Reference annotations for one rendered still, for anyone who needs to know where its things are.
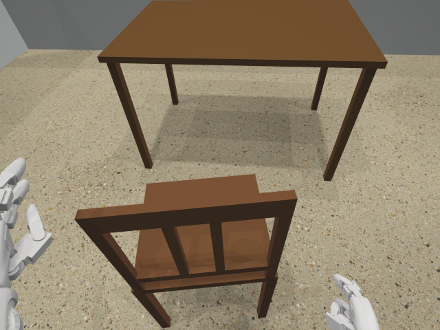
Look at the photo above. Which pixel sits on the table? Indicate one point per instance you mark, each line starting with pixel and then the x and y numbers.
pixel 276 33

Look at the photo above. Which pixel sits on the left robot hand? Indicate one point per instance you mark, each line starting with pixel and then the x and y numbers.
pixel 31 246

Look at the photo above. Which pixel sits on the right robot hand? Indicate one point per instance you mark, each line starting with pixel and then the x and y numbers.
pixel 357 315

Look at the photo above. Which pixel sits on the chair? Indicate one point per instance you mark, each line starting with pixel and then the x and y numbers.
pixel 196 233

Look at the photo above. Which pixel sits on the left robot forearm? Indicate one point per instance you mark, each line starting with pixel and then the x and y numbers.
pixel 9 318

